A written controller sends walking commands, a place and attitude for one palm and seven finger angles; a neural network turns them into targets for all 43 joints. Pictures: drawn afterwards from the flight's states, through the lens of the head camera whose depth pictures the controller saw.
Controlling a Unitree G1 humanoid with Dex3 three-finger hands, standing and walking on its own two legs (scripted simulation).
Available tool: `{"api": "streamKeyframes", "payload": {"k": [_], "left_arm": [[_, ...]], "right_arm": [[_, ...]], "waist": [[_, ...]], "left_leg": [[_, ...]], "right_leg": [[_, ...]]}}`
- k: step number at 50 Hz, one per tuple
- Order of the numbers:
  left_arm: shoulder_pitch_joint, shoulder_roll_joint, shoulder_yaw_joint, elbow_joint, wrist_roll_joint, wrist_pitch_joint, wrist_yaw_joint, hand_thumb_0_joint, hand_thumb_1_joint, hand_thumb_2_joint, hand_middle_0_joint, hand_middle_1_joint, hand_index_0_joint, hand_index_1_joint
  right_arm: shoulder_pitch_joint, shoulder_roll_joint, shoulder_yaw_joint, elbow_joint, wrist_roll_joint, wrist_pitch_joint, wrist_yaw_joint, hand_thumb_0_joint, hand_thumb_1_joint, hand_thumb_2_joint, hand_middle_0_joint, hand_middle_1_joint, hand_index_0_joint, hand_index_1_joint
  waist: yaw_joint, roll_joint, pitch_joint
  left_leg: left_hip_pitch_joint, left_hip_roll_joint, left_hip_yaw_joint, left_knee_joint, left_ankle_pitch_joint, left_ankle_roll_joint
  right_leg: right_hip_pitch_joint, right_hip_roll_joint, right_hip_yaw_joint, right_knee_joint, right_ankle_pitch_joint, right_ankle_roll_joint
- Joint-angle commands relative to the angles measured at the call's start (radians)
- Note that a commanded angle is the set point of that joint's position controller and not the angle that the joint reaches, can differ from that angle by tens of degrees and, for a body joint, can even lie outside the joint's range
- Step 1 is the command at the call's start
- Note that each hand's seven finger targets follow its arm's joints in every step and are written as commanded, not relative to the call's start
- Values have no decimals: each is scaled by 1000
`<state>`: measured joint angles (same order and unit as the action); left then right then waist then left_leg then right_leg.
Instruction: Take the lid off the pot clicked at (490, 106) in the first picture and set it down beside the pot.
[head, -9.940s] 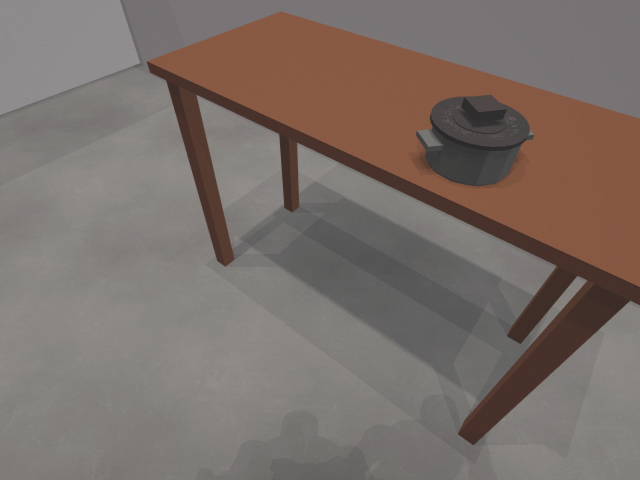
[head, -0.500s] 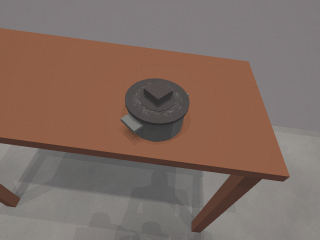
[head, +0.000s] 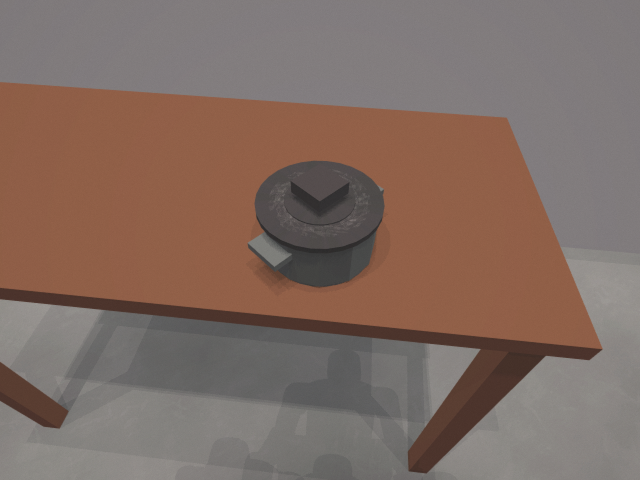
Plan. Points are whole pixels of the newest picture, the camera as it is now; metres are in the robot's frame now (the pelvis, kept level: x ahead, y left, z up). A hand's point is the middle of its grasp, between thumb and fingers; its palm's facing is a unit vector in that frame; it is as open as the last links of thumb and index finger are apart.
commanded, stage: look again from close up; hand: left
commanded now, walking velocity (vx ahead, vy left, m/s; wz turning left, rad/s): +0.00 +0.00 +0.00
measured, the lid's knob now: (319, 187) +0.42 +0.03 +0.16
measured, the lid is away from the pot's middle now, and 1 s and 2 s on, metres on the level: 0.00 0.00 0.00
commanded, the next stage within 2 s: lift the closed hand beside the body in 1.22 s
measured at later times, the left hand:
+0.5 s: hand out of the picture +0.01 +0.14 -0.17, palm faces +0.01 -0.98 -0.19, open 7.4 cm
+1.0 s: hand out of the picture +0.00 +0.11 -0.17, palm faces -0.01 -0.98 -0.19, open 7.3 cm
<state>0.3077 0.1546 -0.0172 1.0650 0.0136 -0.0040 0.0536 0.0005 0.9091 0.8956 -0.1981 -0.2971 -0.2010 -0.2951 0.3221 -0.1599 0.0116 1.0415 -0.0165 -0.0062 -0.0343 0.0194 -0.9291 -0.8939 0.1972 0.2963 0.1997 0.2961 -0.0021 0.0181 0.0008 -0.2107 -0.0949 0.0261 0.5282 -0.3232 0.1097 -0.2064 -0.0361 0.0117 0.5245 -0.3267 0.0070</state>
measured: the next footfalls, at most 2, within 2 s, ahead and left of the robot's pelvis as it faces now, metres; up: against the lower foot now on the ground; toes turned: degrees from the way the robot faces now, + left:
none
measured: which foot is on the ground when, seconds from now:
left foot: down 0.00-1.00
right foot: down 0.00-1.00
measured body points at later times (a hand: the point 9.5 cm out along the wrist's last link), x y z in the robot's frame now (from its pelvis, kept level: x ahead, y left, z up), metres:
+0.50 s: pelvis +0.00 -0.03 +0.00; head +0.02 -0.03 +0.45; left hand +0.01 +0.19 -0.16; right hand +0.03 -0.26 -0.15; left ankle -0.03 +0.05 -0.73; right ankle -0.03 -0.15 -0.73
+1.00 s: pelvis +0.00 -0.06 +0.01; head +0.03 -0.05 +0.46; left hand +0.00 +0.16 -0.15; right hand -0.01 -0.27 -0.15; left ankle -0.03 +0.05 -0.73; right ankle -0.03 -0.16 -0.73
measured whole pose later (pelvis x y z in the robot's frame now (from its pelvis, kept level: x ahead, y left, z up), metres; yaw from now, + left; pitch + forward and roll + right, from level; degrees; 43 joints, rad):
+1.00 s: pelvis +0.00 -0.06 +0.01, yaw -1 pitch +0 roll +0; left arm 0.30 0.15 -0.02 1.08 0.01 -0.02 0.05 0.00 0.91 0.90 -0.20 -0.30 -0.20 -0.30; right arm 0.28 -0.13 0.01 1.14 -0.01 -0.02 -0.04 0.01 -0.92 -0.89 0.20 0.30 0.20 0.30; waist 0.00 -0.01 0.04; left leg -0.16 -0.02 0.01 0.44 -0.29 0.02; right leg -0.17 0.03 0.00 0.45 -0.28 -0.03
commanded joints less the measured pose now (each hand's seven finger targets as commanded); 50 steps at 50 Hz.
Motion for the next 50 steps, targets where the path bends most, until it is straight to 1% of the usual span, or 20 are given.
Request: {"api": "streamKeyframes", "payload": {"k": [1,3,4,5,6,12,14,17,18,22,23,27,28,32,34,42,46,47,49,50], "left_arm": [[56,87,15,-38,-4,-14,0,0,900,900,-200,-300,-200,-300],[51,103,20,-44,-5,-13,-1,0,900,900,-200,-300,-200,-300],[52,102,21,-46,-5,-12,0,0,900,900,-200,-300,-200,-300],[56,100,20,-44,-4,-11,1,0,900,900,-200,-300,-200,-300],[53,104,20,-44,-4,-11,1,0,900,900,-200,-300,-200,-300],[51,114,21,-48,-2,-8,-1,0,900,900,-200,-300,-200,-300],[47,118,24,-53,-2,-6,-3,0,900,900,-200,-300,-200,-300],[52,118,23,-47,-2,-12,-2,0,900,900,-200,-300,-200,-300],[51,123,26,-52,-4,-11,-3,0,900,900,-200,-300,-200,-300],[50,120,23,-43,-3,-12,-2,0,900,900,-200,-300,-200,-300],[55,123,25,-46,-4,-13,-4,0,900,900,-200,-300,-200,-300],[54,116,22,-35,-4,-16,-2,0,900,900,-200,-300,-200,-300],[53,119,24,-37,-6,-15,-3,0,900,900,-200,-300,-200,-300],[55,111,19,-25,-4,-16,-4,0,900,900,-200,-300,-200,-300],[59,111,20,-24,-6,-16,-5,0,900,900,-200,-300,-200,-300],[64,101,17,-11,-7,-22,-3,0,900,900,-200,-300,-200,-300],[67,96,17,-6,-6,-21,-3,0,900,900,-200,-300,-200,-300],[71,94,16,-6,-6,-22,-3,0,900,900,-200,-300,-200,-300],[73,94,18,-6,-8,-21,-3,0,900,900,-200,-300,-200,-300],[71,92,17,-6,-8,-21,-3,0,900,900,-200,-300,-200,-300]], "right_arm": [[9,-117,-23,-65,5,-28,3,0,-900,-900,200,300,200,300],[9,-117,-23,-60,6,-31,3,0,-900,-900,200,300,200,300],[2,-119,-22,-58,6,-30,2,0,-900,-900,200,300,200,300],[-7,-121,-23,-55,6,-31,2,0,-900,-900,200,300,200,300],[-4,-121,-22,-53,6,-31,2,0,-900,-900,200,300,200,300],[-25,-120,-20,-40,7,-31,1,0,-900,-900,200,300,200,300],[-29,-120,-22,-41,7,-31,1,0,-900,-900,200,300,200,300],[-26,-112,-21,-26,7,-34,-1,0,-900,-900,200,300,200,300],[-25,-109,-22,-27,8,-33,-1,0,-900,-900,200,300,200,300],[-24,-103,-19,-9,9,-31,-2,0,-900,-900,200,300,200,300],[-26,-99,-21,-9,9,-31,-1,0,-900,-900,200,300,200,300],[-16,-94,-19,7,10,-31,-3,0,-900,-900,200,300,200,300],[-16,-90,-20,11,10,-30,-3,0,-900,-900,200,300,200,300],[-8,-82,-17,27,11,-28,-3,0,-900,-900,200,300,200,300],[-7,-83,-17,28,11,-27,-2,0,-900,-900,200,300,200,300],[18,-68,-16,56,11,-29,-4,0,-900,-900,200,300,200,300],[22,-57,-15,64,13,-27,-4,0,-900,-900,200,300,200,300],[23,-57,-15,66,12,-29,-4,0,-900,-900,200,300,200,300],[24,-59,-16,67,12,-27,-5,0,-900,-900,200,300,200,300],[24,-55,-16,67,13,-27,-5,0,-900,-900,200,300,200,300]], "waist": [[9,-38,75],[9,-27,55],[9,-41,56],[8,-25,60],[5,-36,58],[7,-3,69],[9,-14,57],[8,-7,33],[9,-27,26],[6,-1,39],[12,-26,31],[7,-4,33],[10,-25,34],[8,-11,58],[9,-30,53],[6,-15,38],[7,-29,62],[8,-16,54],[8,-37,51],[7,-21,56]], "left_leg": [[-38,180,-192,-139,255,-46],[-15,180,-183,-137,277,-44],[-16,179,-182,-131,280,-45],[-6,178,-170,-133,275,-46],[-4,178,-171,-135,282,-48],[10,177,-151,-139,278,-50],[13,179,-151,-136,271,-49],[43,178,-136,-123,328,-54],[46,181,-136,-120,325,-53],[47,181,-128,-127,316,-60],[47,182,-128,-122,305,-57],[56,182,-122,-124,325,-64],[50,185,-123,-124,312,-62],[42,182,-119,-137,277,-67],[33,181,-114,-134,246,-68],[60,188,-104,-137,296,-74],[41,187,-99,-144,259,-76],[51,187,-99,-143,280,-75],[46,188,-96,-137,261,-76],[44,186,-95,-138,262,-78]], "right_leg": [[-32,-34,58,-54,108,-67],[-21,-35,53,-49,132,-64],[-19,-37,56,-51,137,-62],[-25,-41,61,-56,143,-61],[-21,-40,62,-56,150,-59],[-22,-46,72,-73,176,-56],[-17,-44,68,-75,175,-55],[-3,-55,81,-82,237,-57],[5,-52,77,-85,243,-58],[3,-60,84,-95,253,-59],[12,-58,82,-103,254,-59],[17,-65,92,-106,290,-62],[24,-61,86,-111,283,-62],[14,-67,95,-125,268,-62],[20,-67,97,-134,255,-62],[31,-70,98,-130,320,-65],[25,-69,103,-144,298,-64],[28,-69,105,-139,317,-64],[34,-68,105,-145,310,-64],[32,-69,108,-147,312,-65]]}}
